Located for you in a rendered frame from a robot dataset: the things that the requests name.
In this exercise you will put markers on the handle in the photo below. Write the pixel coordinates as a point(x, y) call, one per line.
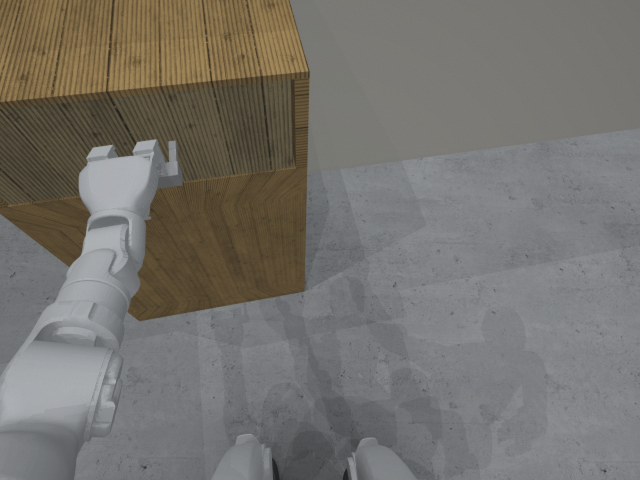
point(170, 173)

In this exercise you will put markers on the left robot forearm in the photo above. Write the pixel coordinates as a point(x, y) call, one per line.
point(93, 301)

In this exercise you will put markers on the robot left thigh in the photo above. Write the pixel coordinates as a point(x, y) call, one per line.
point(248, 461)

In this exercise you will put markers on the left robot upper arm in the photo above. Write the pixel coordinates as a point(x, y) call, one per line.
point(58, 397)

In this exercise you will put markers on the robot left hand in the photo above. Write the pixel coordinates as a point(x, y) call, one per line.
point(126, 183)

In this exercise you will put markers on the drawer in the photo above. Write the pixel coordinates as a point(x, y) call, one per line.
point(219, 131)

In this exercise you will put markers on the left robot shin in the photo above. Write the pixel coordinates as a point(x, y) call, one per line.
point(246, 438)

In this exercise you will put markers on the cabinet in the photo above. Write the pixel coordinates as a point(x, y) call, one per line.
point(211, 242)

